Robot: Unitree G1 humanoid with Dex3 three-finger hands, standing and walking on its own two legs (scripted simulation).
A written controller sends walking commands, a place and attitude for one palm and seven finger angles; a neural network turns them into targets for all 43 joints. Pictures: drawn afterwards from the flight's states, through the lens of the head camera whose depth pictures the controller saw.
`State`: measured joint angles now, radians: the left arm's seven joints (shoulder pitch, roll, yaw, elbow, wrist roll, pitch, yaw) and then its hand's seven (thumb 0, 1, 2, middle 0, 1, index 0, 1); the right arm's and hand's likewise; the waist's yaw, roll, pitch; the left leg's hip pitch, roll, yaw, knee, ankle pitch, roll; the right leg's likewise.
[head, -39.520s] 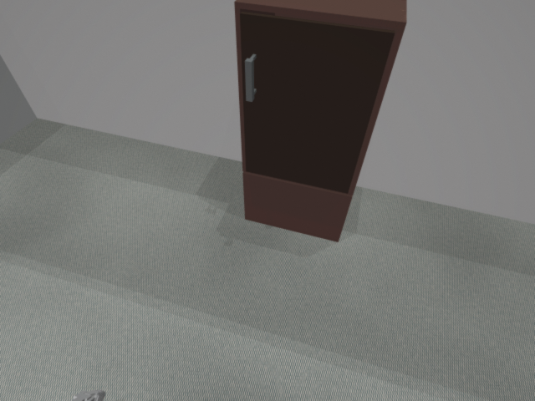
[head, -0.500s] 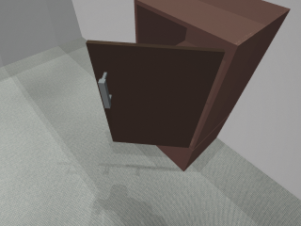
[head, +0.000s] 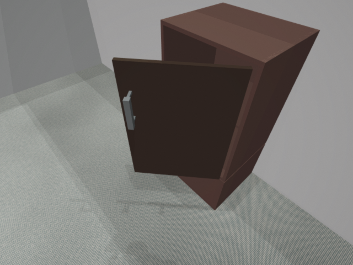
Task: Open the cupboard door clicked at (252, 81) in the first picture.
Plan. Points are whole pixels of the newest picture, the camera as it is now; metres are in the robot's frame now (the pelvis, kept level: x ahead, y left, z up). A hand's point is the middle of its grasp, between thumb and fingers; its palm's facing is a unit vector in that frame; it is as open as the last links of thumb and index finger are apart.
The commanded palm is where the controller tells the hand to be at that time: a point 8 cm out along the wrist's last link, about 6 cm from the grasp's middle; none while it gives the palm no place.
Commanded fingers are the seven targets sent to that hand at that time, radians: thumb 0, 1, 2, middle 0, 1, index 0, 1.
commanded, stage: come to a stop and stand still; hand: left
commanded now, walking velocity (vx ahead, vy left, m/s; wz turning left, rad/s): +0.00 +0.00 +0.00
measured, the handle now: (130, 110) +0.60 +0.19 +0.00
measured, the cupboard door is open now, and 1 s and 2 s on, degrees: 42 42 42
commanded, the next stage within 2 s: look again from close up in 0.20 s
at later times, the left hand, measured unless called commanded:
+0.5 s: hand out of the picture -0.02 +0.15 -0.18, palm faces +0.05 -0.99 -0.13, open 7.3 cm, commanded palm none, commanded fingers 0.00 0.90 0.90 -0.20 -0.30 -0.20 -0.30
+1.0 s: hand out of the picture -0.01 +0.16 -0.18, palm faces +0.05 -0.99 -0.14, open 7.3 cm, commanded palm none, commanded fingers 0.00 0.90 0.90 -0.20 -0.30 -0.20 -0.30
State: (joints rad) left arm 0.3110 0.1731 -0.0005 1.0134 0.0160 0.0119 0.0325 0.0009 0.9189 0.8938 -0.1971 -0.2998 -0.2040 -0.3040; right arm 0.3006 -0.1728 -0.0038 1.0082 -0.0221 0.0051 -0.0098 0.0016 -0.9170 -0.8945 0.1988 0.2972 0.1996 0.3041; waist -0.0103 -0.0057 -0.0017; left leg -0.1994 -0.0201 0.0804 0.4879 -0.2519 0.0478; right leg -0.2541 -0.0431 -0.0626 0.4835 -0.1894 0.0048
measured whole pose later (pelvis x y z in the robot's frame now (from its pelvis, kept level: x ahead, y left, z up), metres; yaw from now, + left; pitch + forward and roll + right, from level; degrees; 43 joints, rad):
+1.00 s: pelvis +0.01 +0.01 +0.00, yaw +0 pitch -2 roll +0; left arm 0.35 0.12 0.00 1.10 0.02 -0.01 0.04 0.00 0.91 0.89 -0.20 -0.30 -0.20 -0.30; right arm 0.32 -0.11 0.00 1.12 -0.01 -0.02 -0.02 0.00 -0.91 -0.89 0.20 0.30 0.20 0.30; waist 0.00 -0.03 0.02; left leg -0.16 -0.03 0.08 0.43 -0.23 0.06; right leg -0.22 -0.05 -0.06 0.44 -0.17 0.02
